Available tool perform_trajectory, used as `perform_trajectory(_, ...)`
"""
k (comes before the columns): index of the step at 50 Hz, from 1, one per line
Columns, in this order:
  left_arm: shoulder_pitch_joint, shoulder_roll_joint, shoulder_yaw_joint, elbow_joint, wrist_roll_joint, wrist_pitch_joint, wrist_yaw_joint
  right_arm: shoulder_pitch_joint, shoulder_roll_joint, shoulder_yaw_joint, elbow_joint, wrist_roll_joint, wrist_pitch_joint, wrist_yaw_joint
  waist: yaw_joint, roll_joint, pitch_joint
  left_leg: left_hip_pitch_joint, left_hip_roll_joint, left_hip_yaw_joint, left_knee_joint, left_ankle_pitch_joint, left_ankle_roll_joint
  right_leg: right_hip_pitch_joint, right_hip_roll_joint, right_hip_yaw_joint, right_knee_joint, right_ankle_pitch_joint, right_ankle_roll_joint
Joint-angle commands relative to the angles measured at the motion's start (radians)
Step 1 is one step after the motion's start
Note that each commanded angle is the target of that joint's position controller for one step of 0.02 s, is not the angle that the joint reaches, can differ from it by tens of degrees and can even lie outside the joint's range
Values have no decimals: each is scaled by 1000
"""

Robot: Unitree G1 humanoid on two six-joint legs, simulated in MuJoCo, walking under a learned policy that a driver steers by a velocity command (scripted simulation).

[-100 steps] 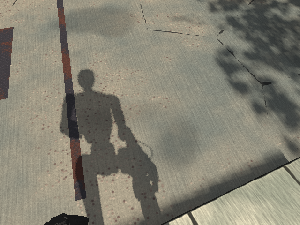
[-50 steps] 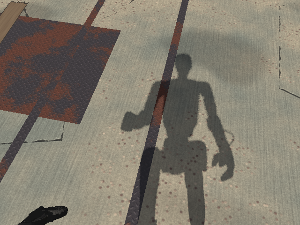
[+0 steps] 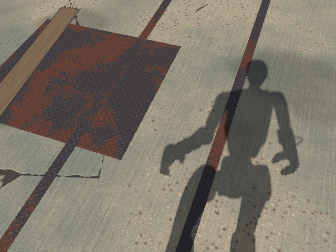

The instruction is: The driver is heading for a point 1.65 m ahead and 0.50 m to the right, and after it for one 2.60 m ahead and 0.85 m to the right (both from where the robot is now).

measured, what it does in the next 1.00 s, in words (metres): walks ahead, turning right: left foot, then right foot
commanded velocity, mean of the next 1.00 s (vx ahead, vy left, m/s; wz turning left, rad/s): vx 0.24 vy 0.00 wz -0.46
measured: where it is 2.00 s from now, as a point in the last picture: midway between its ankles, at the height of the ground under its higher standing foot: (273, 185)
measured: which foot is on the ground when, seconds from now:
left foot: down 0.00-0.00, up 0.02-0.52, down 0.54-1.00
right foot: down 0.00-0.54, up 0.56-0.98, down 1.00-1.00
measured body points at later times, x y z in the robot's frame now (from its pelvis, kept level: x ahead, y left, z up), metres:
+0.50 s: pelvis +0.03 -0.01 +0.01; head +0.05 -0.03 +0.46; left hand +0.23 +0.23 -0.09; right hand +0.11 -0.33 -0.09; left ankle +0.10 +0.12 -0.71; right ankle -0.01 -0.10 -0.73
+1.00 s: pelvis +0.21 -0.11 -0.01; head +0.25 -0.13 +0.44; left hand +0.54 -0.04 -0.08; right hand +0.03 -0.33 -0.14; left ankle +0.11 +0.11 -0.73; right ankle +0.26 -0.26 -0.73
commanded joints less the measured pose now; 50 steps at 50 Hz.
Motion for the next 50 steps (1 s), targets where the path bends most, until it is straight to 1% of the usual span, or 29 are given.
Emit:
perform_trajectory(1, 124, 248, 72, -40, 17, -15, 15, -1, -65, -18, -59, -35, -12, 9, 12, -266, -151, -240, 28, -3, 366, -66, -28, 327, -235, 379, -207, 703, -174)
perform_trajectory(2, 148, 275, 67, -55, 51, -34, 3, -112, -67, -12, -111, -37, -21, 10, 66, -298, -196, -402, -107, -157, 582, -402, -60, 329, -391, 598, -234, 862, -381)
perform_trajectory(3, 127, 254, 61, -65, 60, -58, -8, -123, -106, -24, -105, -19, -24, 12, 71, -164, -203, -439, -89, -247, 685, -375, -54, 329, -366, 548, -254, 784, -394)
perform_trajectory(4, 72, 229, 55, -66, 44, -72, -4, -113, -115, -28, -95, -4, -25, 11, 36, -129, -158, -461, -70, -270, 688, -276, -41, 308, -300, 460, -248, 705, -333)
perform_trajectory(5, 20, 200, 49, -72, 21, -72, 5, -87, -122, -33, -72, -8, -25, 3, 10, -83, -136, -473, -57, -276, 650, -189, -42, 295, -250, 407, -241, 638, -275)
perform_trajectory(6, -10, 171, 39, -76, 4, -66, 14, -70, -139, -38, -62, -15, -22, -4, -7, -94, -131, -455, -49, -282, 615, -130, -46, 279, -225, 381, -243, 626, -244)
perform_trajectory(9, 16, 170, 36, -75, 8, -59, 28, -38, -109, -33, -51, -11, -26, 2, -11, -110, -160, -383, -81, -278, 572, -24, -62, 266, -185, 357, -255, 629, -230)
perform_trajectory(12, 33, 185, 41, -70, 7, -54, 37, -60, -98, -29, -59, -9, -30, 1, 4, -123, -143, -386, -89, -291, 444, 12, -77, 275, -168, 382, -263, 525, -219)
perform_trajectory(15, 25, 198, 43, -74, 9, -45, 42, -78, -102, -30, -66, -8, -36, 2, 11, -148, -114, -355, -94, -305, 332, 29, -88, 227, -151, 424, -275, 363, -213)
perform_trajectory(16, 33, 196, 43, -70, 7, -44, 44, -78, -101, -29, -68, -7, -40, 5, 17, -151, -120, -336, -94, -308, 294, 42, -87, 209, -144, 447, -299, 206, -216)
perform_trajectory(18, 33, 198, 42, -67, 5, -47, 44, -101, -105, -28, -78, -2, -54, 16, 30, -177, -82, -318, -97, -306, 209, 51, -80, 158, -130, 505, -354, -94, -223)
perform_trajectory(22, 43, 203, 40, -63, 6, -58, 38, -118, -110, -26, -93, 6, -103, 43, 44, -182, -67, -233, -114, -297, 71, -5, -49, 127, -122, 578, -347, -205, -236)
perform_trajectory(24, 38, 194, 35, -69, 4, -59, 36, -88, -112, -27, -87, 15, -128, 53, 27, -182, -74, -132, -126, -284, 1, -8, -26, 89, -108, 605, -326, -218, -232)
perform_trajectory(26, 7, 170, 25, -82, 1, -58, 37, 3, -108, -30, -57, 23, -145, 55, -36, -156, -72, 53, -124, -261, -158, 93, 3, -2, -59, 599, -270, -236, -198)
perform_trajectory(27, 1, 137, 14, -89, 3, -61, 37, 79, -133, -40, -36, 20, -148, 50, -70, -116, -92, 208, -66, -295, -192, 105, 28, -103, -19, 560, -181, -252, -159)
perform_trajectory(28, 26, 53, -9, -89, 9, -67, 31, 198, -180, -48, -16, 2, -148, 41, -92, 42, -164, 389, 117, -486, -235, -16, 86, -233, 81, 410, 106, -314, -96)
perform_trajectory(29, 2, 74, -4, -149, -15, -80, 32, 260, -259, -61, 1, -32, -147, 52, -80, 229, -113, 407, 284, -848, -352, -260, 214, -476, 166, 289, 287, -362, -76)
perform_trajectory(30, 4, 153, 12, -144, -15, -88, 30, 197, -215, -53, -17, -23, -152, 57, -56, 186, -30, 345, 322, -864, -367, -360, 247, -552, 52, 284, 405, -286, -60)
perform_trajectory(31, 10, 183, 22, -124, -10, -88, 24, 151, -153, -37, -37, -7, -150, 51, -54, 159, 15, 320, 266, -755, -373, -326, 216, -568, 24, 265, 441, -198, -47)
perform_trajectory(33, 23, 147, 21, -101, 5, -93, 17, 139, -115, -19, -39, -3, -145, 45, -48, 111, 22, 296, 193, -604, -383, -156, 172, -553, -3, 242, 466, -66, -26)
perform_trajectory(34, 14, 120, 14, -103, 4, -100, 10, 155, -108, -13, -32, -7, -146, 43, -52, 107, 20, 272, 172, -538, -395, -55, 165, -530, -12, 235, 466, -13, -22)
perform_trajectory(36, -10, 83, 3, -113, 5, -110, 3, 190, -110, -11, -15, -12, -152, 45, -61, 99, 18, 247, 145, -440, -413, 93, 174, -516, -9, 206, 429, 66, -9)
perform_trajectory(41, -138, 28, -25, -171, 13, -124, -16, 235, -141, -10, 13, 8, -141, 46, -87, 89, 27, 204, 112, -289, -420, 289, 179, -418, -31, 90, 148, 232, 18)
perform_trajectory(43, -185, 22, -30, -188, 7, -129, -29, 271, -158, -10, 26, 14, -136, 49, -102, 90, 36, 184, 120, -267, -416, 307, 177, -341, -17, 52, 55, 245, 11)
perform_trajectory(45, -207, 41, -25, -203, -1, -131, -38, 302, -172, -10, 41, 22, -129, 53, -97, 103, 46, 218, 155, -272, -403, 354, 175, -302, -7, 42, -2, 216, -16)
perform_trajectory(47, -176, 75, -11, -205, -1, -134, -43, 302, -190, -12, 50, 27, -120, 52, -52, 118, 25, 263, 180, -264, -341, 555, 159, -217, 21, 25, -54, 170, -58)
perform_trajectory(48, -95, 101, 4, -185, 2, -134, -40, 291, -200, -13, 52, 28, -115, 50, 6, 121, -29, 268, 167, -228, -238, 755, 141, -88, 50, 3, -86, 177, -85)
perform_trajectory(49, 59, 141, 28, -137, 3, -131, -34, 292, -192, -7, 54, 25, -111, 46, 86, 103, -124, 223, 129, -184, -61, 883, 117, 129, 77, -15, -110, 205, -118)
perform_trajectory(50, 237, 192, 48, -96, 6, -124, -20, 285, -164, 8, 36, 6, -115, 42, 166, 59, -244, 23, 96, -164, 196, 697, 81, 434, -39, 114, -68, 203, -165)
Velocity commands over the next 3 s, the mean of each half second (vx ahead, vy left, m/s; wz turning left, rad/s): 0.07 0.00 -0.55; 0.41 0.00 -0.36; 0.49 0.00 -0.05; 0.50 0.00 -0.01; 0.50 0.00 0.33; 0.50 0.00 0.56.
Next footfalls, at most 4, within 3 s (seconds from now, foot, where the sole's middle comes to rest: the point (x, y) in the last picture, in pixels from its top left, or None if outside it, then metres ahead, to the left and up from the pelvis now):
0.54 left None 0.14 0.10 -0.77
1.00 right None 0.30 -0.28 -0.77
1.52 left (236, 194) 0.68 -0.23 -0.77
2.06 right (311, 163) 0.83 -0.58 -0.77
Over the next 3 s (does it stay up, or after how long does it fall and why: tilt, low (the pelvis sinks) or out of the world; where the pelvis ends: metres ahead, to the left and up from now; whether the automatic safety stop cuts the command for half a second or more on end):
stays up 1.23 -0.55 0.01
